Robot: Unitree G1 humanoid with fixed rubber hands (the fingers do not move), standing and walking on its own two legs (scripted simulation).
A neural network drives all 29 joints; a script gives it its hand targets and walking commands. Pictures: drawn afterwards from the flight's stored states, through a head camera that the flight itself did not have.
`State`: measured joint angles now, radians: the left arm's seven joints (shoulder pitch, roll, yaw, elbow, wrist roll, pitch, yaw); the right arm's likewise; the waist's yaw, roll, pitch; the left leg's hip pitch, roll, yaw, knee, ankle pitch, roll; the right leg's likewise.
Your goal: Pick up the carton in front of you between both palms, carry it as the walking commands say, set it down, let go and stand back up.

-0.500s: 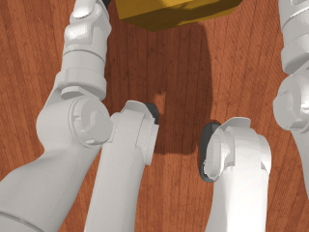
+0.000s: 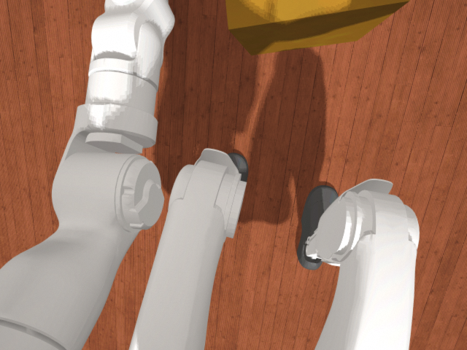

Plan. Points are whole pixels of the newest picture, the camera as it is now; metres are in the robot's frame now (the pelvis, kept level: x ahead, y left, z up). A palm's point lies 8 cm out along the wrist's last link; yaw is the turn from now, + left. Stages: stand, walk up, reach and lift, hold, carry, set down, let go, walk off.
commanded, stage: set down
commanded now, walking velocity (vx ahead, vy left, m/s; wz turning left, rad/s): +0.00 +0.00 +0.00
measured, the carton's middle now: out of the picture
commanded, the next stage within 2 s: let go in 0.72 s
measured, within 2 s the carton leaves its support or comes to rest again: neither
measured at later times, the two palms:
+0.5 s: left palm out of the picture +0.54 +0.20 +0.03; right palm out of the picture +0.63 -0.18 +0.03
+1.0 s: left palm out of the picture +0.49 +0.19 +0.15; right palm out of the picture +0.57 -0.20 +0.15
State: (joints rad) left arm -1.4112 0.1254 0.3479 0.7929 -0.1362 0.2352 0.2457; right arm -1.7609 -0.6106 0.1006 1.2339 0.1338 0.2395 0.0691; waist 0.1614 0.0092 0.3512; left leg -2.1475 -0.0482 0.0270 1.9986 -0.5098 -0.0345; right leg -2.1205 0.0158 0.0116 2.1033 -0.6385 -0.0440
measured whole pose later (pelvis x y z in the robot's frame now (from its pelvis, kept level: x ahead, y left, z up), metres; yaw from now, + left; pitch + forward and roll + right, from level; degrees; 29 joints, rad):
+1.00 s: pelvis +0.05 +0.00 +0.26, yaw -5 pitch +44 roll +0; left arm -0.81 0.05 0.37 0.55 0.13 0.20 0.02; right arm -1.11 -0.31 -0.29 0.89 -0.18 0.21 0.02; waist 0.12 -0.02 -0.03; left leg -1.45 -0.01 -0.02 0.94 -0.25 -0.02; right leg -1.43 0.07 0.05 0.98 -0.31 -0.01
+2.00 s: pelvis +0.13 -0.01 +0.36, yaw -3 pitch -2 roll +0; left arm 0.21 0.22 0.04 0.43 0.02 0.12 -0.06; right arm 0.24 -0.22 -0.04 0.43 0.01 0.10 0.06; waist 0.00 -0.02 0.06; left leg -0.15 -0.02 -0.05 0.43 -0.25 -0.01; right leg -0.10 0.04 0.04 0.43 -0.30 -0.03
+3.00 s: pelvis +0.18 +0.03 +0.34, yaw +1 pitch +3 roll -1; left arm 0.35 0.27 -0.01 0.84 0.01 0.00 0.06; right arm 0.35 -0.23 0.00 0.78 -0.01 -0.02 -0.04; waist 0.01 -0.03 -0.07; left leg -0.28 -0.08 -0.08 0.63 -0.39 0.06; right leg -0.17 -0.04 -0.05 0.54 -0.43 0.03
